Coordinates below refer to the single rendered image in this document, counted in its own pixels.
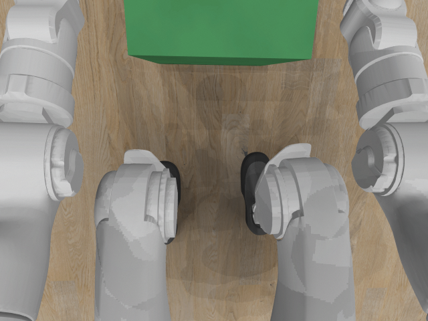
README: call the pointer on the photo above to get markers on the left robot thigh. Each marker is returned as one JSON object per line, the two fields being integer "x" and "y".
{"x": 130, "y": 271}

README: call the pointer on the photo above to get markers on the right robot thigh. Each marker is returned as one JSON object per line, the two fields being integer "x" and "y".
{"x": 315, "y": 271}

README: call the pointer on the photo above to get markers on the robot right forearm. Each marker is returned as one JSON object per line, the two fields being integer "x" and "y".
{"x": 386, "y": 62}

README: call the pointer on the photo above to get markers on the robot left forearm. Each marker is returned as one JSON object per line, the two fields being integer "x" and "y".
{"x": 38, "y": 61}

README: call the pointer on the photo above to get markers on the robot thigh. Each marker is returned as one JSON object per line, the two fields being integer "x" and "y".
{"x": 315, "y": 271}
{"x": 130, "y": 271}

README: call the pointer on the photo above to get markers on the carton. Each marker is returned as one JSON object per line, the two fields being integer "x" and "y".
{"x": 220, "y": 32}

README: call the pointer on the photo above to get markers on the robot left upper arm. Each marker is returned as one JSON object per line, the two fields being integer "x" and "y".
{"x": 40, "y": 165}

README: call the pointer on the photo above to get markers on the robot right upper arm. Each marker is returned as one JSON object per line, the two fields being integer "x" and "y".
{"x": 391, "y": 161}

